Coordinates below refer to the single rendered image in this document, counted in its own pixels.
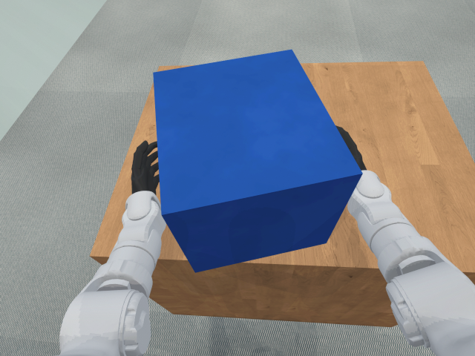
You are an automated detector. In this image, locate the pedestal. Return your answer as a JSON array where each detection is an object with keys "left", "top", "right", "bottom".
[{"left": 90, "top": 61, "right": 475, "bottom": 327}]

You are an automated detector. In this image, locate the robot left hand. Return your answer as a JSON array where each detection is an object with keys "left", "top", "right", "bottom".
[{"left": 131, "top": 140, "right": 160, "bottom": 195}]

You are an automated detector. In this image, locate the robot left upper arm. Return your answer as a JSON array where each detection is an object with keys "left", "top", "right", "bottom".
[{"left": 56, "top": 289, "right": 151, "bottom": 356}]

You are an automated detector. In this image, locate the robot right upper arm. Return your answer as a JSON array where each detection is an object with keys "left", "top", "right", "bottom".
[{"left": 386, "top": 262, "right": 475, "bottom": 356}]

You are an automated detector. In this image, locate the robot right hand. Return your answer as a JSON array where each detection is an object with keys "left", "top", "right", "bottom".
[{"left": 336, "top": 126, "right": 367, "bottom": 171}]

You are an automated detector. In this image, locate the left robot forearm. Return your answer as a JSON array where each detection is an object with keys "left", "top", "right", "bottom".
[{"left": 59, "top": 191, "right": 166, "bottom": 352}]

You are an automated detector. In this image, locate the carton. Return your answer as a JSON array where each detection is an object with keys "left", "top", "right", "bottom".
[{"left": 153, "top": 50, "right": 363, "bottom": 273}]

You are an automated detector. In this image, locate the right robot forearm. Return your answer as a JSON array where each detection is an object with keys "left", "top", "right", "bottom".
[{"left": 347, "top": 170, "right": 475, "bottom": 296}]

